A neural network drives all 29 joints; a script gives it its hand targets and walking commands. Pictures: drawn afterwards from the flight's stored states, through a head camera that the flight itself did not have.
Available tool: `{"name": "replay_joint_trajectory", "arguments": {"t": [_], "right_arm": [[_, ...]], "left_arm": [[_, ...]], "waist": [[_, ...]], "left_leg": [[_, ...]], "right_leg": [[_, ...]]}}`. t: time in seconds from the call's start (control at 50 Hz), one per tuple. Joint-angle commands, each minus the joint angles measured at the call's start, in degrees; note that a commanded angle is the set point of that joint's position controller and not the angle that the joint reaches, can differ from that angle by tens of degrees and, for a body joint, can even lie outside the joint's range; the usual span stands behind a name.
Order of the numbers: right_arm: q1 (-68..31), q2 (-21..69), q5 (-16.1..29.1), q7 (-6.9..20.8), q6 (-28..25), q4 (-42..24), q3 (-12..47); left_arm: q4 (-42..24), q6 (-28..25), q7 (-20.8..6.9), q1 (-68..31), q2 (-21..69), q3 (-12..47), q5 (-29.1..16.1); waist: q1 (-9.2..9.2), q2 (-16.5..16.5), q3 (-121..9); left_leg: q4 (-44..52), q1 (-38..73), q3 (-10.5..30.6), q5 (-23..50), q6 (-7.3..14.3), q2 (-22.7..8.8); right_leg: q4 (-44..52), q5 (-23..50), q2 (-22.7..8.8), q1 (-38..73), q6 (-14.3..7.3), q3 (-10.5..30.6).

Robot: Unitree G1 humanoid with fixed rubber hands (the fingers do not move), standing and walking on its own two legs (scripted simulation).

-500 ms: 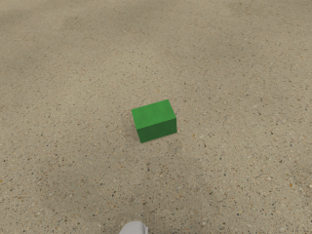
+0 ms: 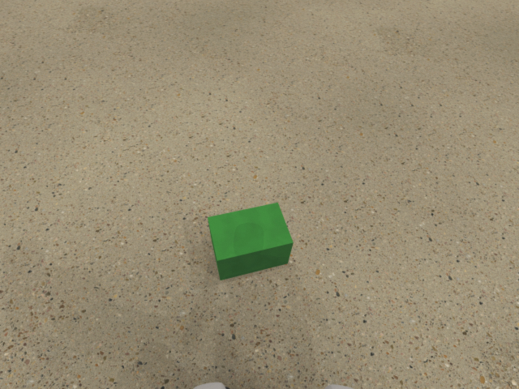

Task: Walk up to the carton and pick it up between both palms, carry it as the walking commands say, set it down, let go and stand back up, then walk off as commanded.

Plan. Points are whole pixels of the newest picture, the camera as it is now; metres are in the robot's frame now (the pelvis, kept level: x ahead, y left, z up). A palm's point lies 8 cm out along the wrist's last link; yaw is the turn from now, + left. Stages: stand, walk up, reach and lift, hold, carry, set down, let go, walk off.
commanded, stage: walk up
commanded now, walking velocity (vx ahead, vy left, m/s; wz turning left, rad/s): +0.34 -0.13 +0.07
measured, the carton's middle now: (249, 241) +0.69 +0.08 -0.68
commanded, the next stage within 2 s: none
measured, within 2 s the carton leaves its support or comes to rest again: neither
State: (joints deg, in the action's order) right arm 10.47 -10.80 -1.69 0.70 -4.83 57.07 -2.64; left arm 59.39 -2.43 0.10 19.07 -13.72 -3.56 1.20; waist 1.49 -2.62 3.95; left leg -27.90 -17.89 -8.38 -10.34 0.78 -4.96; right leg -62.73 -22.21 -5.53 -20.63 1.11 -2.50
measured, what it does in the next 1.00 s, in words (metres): walks ahead: right foot, then left foot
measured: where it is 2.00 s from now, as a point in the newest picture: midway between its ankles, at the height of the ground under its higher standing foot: outside the picture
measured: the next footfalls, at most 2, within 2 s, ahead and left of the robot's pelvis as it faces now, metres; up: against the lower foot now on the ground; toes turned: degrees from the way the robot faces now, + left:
right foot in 0.38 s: +0.22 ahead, -0.17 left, +0.00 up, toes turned -10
left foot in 0.80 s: +0.24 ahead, +0.07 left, +0.00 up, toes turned +8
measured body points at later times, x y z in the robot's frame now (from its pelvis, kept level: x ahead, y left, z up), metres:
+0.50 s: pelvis +0.14 -0.07 +0.00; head +0.16 -0.10 +0.45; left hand +0.20 +0.18 -0.13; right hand +0.13 -0.31 -0.17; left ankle +0.09 +0.09 -0.67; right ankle +0.18 -0.17 -0.74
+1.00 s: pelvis +0.17 -0.02 +0.00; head +0.18 +0.00 +0.45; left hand +0.18 +0.20 -0.16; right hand +0.23 -0.25 -0.14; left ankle +0.20 +0.07 -0.74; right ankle +0.17 -0.16 -0.72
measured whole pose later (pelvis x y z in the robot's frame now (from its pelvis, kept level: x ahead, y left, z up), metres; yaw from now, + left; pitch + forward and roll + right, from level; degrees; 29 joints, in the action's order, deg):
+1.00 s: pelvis +0.17 -0.02 +0.00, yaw +2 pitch -1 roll +0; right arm 10.5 -7.3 -1.0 -2.1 -0.8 61.4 -1.0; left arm 61.9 1.8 1.7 13.5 -9.9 -2.2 0.5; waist 0.2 -2.7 2.4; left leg -22.0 -11.5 -6.9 -9.4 2.8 0.0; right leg -35.8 -21.5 -3.2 -14.7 1.2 -1.7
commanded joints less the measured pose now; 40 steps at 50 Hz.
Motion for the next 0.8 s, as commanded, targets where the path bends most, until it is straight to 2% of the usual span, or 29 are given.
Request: {"name": "replay_joint_trajectory", "arguments": {"t": [0.0,0.04,0.1,0.2,0.24,0.26,0.28,0.3,0.32,0.34,0.36,0.38,0.4,0.42,0.44,0.46,0.48,0.52,0.54,0.56,0.58,0.6,0.64,0.66,0.7,0.72,0.76,0.78], "right_arm": [[7.47,-5.41,0.17,-0.48,-0.84,0.62,-0.64],[8.75,-6.51,0.25,-0.58,-1.03,1.05,-0.69],[11.47,-7.23,0.33,-0.95,-0.61,2.10,-0.90],[13.65,-8.51,0.21,-1.36,0.60,2.34,-1.33],[14.05,-9.06,0.13,-1.38,1.02,2.51,-1.60],[14.21,-9.34,-0.01,-1.38,1.01,2.67,-1.77],[14.19,-7.69,0.13,-1.42,1.65,4.10,-1.57],[14.28,-7.72,0.18,-1.56,2.19,4.59,-1.46],[14.63,-6.95,0.31,-1.67,2.49,5.14,-0.98],[15.32,-5.11,0.20,-1.70,2.65,5.23,-0.34],[15.20,-1.58,0.11,-1.74,2.49,3.90,0.61],[15.78,-1.38,-0.16,-1.90,2.76,2.62,0.46],[13.24,-4.67,-0.42,-1.88,3.61,2.28,-0.29],[11.22,-4.58,-0.34,-1.44,3.73,2.41,-0.55],[11.03,-3.95,-0.33,-1.07,3.83,3.16,-0.77],[11.77,-3.91,-0.35,-0.65,4.53,3.77,-1.35],[13.33,-3.11,-0.26,-0.44,5.06,4.39,-1.42],[12.99,-2.70,-0.20,-0.29,6.02,3.83,-1.35],[11.88,-3.83,0.53,-0.66,7.06,3.40,-2.06],[11.83,-1.21,1.76,-0.75,6.74,3.41,-0.90],[10.34,-1.51,2.02,-0.85,6.75,3.24,-0.78],[8.84,-1.79,1.97,-1.04,7.10,3.39,-0.67],[6.48,-2.40,1.90,-1.26,7.46,2.85,-0.91],[4.53,-2.69,1.79,-1.30,7.43,1.87,-1.03],[1.58,-2.59,1.33,-1.36,7.28,0.28,-1.06],[1.76,-2.37,1.10,-1.49,7.11,0.14,-0.91],[4.54,-2.01,0.69,-2.30,6.08,1.24,-0.45],[6.34,-3.88,0.22,-2.68,5.26,1.82,-0.59]], "left_arm": [[0.50,1.44,-0.69,7.47,0.58,-0.22,0.19],[0.51,2.50,-1.14,5.06,0.23,-0.51,0.23],[-1.20,3.37,-1.60,-0.86,0.23,-0.47,0.27],[-4.75,3.66,-2.45,-10.78,0.65,0.65,-0.11],[-5.44,3.30,-2.41,-12.60,0.47,0.87,-0.28],[-5.80,2.82,-2.24,-12.90,0.25,0.81,-0.27],[-6.12,1.85,-1.98,-12.60,0.86,1.09,-0.37],[-5.07,1.23,-1.52,-9.71,0.08,0.84,-0.36],[-3.26,0.56,-0.81,-5.59,-0.97,0.36,-0.21],[-1.38,-0.15,-0.27,-0.71,-2.74,-0.34,0.12],[-0.92,-0.96,0.00,3.40,-7.10,-1.25,1.07],[-0.41,-0.68,0.42,8.01,-12.41,-1.73,0.66],[0.06,-0.45,0.54,7.61,-11.34,-1.97,0.62],[-0.96,-0.77,0.63,3.63,-8.90,-1.60,0.51],[-1.54,-0.97,0.88,0.41,-6.56,-1.20,0.40],[-1.69,-0.90,1.28,-0.45,-5.71,-1.05,0.12],[-1.34,-1.15,1.36,-1.08,-4.49,-0.72,-0.20],[-1.06,-1.75,1.25,0.12,-3.63,-0.38,-0.31],[-1.10,-1.48,1.40,-0.40,-3.43,-0.08,-0.81],[-0.88,-1.52,1.08,-3.46,-0.72,1.33,-0.64],[-0.76,-1.25,0.97,-3.25,-1.12,0.91,-0.24],[-0.77,-0.96,0.95,-2.57,-1.81,0.74,-0.17],[-0.98,-0.44,1.34,-1.40,-4.43,0.27,-0.23],[-1.05,-0.07,1.60,-0.99,-5.54,-0.11,-0.38],[-1.21,0.92,1.88,-0.63,-6.01,-0.45,-0.32],[-1.27,1.54,1.94,-1.04,-5.90,-0.42,-0.36],[-0.51,2.65,1.86,-0.82,-3.77,0.32,-0.65],[-0.18,2.86,1.81,0.10,-0.84,0.87,-0.83]], "waist": [[0.37,12.77,-5.27],[0.51,12.52,-5.10],[-0.66,13.65,-3.72],[-3.49,13.96,0.02],[-4.37,14.23,0.82],[-4.54,15.36,0.99],[-3.50,18.63,0.10],[-2.46,16.01,-0.12],[-1.14,10.99,-1.06],[0.52,4.60,-2.62],[2.00,-8.23,-3.25],[4.36,-18.55,-7.57],[3.38,-13.90,-5.39],[1.93,-9.25,-1.83],[0.40,-4.26,-0.13],[-0.89,-0.98,-0.22],[-1.98,-2.50,-1.84],[-2.32,-8.25,-3.11],[-3.40,-9.08,-2.00],[-5.68,-13.30,-3.30],[-5.33,-14.38,-3.86],[-4.47,-13.17,-4.56],[-3.41,-10.09,-5.82],[-2.76,-9.42,-5.81],[-1.76,-8.83,-5.37],[-1.92,-8.00,-5.28],[-2.66,-3.78,-4.17],[-2.89,2.71,-4.01]], "left_leg": [[12.05,11.62,12.69,32.44,4.37,-13.38],[11.82,11.25,9.57,37.27,4.54,-13.49],[12.18,11.72,7.19,37.51,5.05,-13.44],[15.91,11.01,7.31,17.42,5.43,-13.78],[16.61,10.14,7.32,12.10,5.50,-13.89],[16.61,9.63,7.19,8.94,5.19,-13.45],[15.61,9.07,4.85,1.03,4.93,-9.77],[13.11,6.70,4.19,-4.41,4.26,-8.48],[9.46,3.27,3.99,-8.23,3.30,-7.20],[2.31,-0.37,3.13,-10.80,2.17,-5.26],[-11.51,-6.77,0.03,-16.98,-0.45,-1.50],[-23.92,-14.07,2.36,-27.29,-1.37,1.50],[-30.62,-14.21,6.51,-26.42,-1.17,-1.00],[-32.42,-15.19,7.92,-21.75,-1.38,-1.71],[-33.36,-14.49,9.11,-16.04,-2.23,-2.68],[-34.68,-13.61,9.47,-11.68,-3.29,-3.06],[-34.55,-11.96,9.56,-9.43,-3.67,-3.01],[-35.41,-10.86,8.04,-5.32,-3.35,-1.39],[-34.86,-9.62,7.88,-5.87,-3.08,-0.06],[-26.80,-3.42,7.49,-4.60,-2.31,1.45],[-22.15,-2.50,5.82,-5.17,-2.47,2.93],[-18.89,-2.16,4.79,-5.07,-2.40,3.50],[-16.06,-2.03,3.91,-5.61,-2.20,3.77],[-15.20,-2.01,3.68,-6.23,-2.14,3.16],[-12.59,-0.50,3.64,-7.22,-1.77,2.41],[-9.38,1.56,3.35,-6.54,-1.40,2.54],[3.65,7.52,3.71,1.21,-1.27,2.02],[10.37,10.38,9.01,5.01,-1.04,-3.10]], "right_leg": [[-2.21,4.35,-2.05,-7.59,0.71,1.10],[-1.00,6.65,-1.36,-7.61,1.38,0.03],[3.53,9.68,-1.31,-9.69,1.96,-0.86],[19.05,13.27,-1.37,-7.87,1.99,-3.01],[24.34,12.71,-0.70,-4.85,1.74,-4.29],[26.48,12.00,-0.34,-2.76,1.47,-4.85],[28.96,9.96,0.19,0.59,1.04,-5.42],[32.77,10.82,1.53,5.91,1.44,-7.24],[35.82,11.70,1.97,13.03,1.62,-8.57],[37.80,10.38,0.39,19.96,1.46,-6.85],[43.00,12.76,-11.42,22.69,-0.13,7.20],[50.63,8.54,-23.72,25.05,-7.25,22.72],[52.30,5.79,-24.04,20.32,-10.00,25.07],[52.57,5.48,-21.59,16.46,-9.39,21.63],[52.23,10.32,-20.06,13.48,-8.31,18.37],[50.94,19.41,-19.36,11.71,-6.77,15.83],[49.20,27.16,-17.41,11.32,-5.36,11.07],[47.13,38.96,-14.41,10.67,-5.05,4.77],[42.82,57.95,-13.22,9.90,-5.37,1.26],[43.62,60.23,-7.35,7.43,-5.70,-4.74],[44.00,57.91,-6.22,7.99,-6.82,-5.86],[43.72,55.64,-6.59,9.29,-7.84,-5.62],[42.63,50.80,-10.26,10.60,-8.97,-4.40],[42.40,45.72,-12.32,10.16,-9.36,-3.16],[42.95,32.32,-14.29,8.26,-9.51,-0.04],[42.48,25.72,-13.90,7.47,-8.95,0.91],[41.02,18.38,-11.48,5.59,-6.20,2.06],[37.09,13.45,-8.75,4.21,-3.42,0.42]]}}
